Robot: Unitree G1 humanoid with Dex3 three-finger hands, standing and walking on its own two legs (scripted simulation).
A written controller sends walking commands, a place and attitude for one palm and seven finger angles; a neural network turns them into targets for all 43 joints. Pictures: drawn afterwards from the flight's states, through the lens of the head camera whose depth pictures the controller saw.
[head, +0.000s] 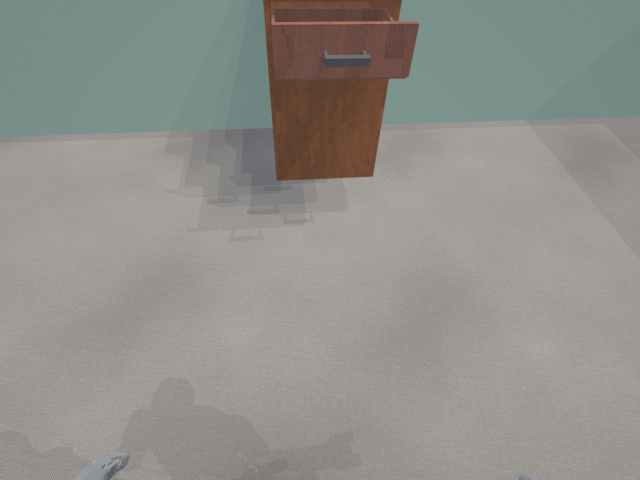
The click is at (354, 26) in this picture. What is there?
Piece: drawer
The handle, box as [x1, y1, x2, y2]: [324, 51, 370, 67]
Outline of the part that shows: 324,51 325,67 369,66 370,57 365,51 362,51 361,55 328,55 326,51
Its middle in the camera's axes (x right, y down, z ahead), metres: +0.07 -0.54 +1.15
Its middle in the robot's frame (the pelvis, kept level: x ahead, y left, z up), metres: +1.23 -0.02 -0.03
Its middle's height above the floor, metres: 0.74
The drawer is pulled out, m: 0.30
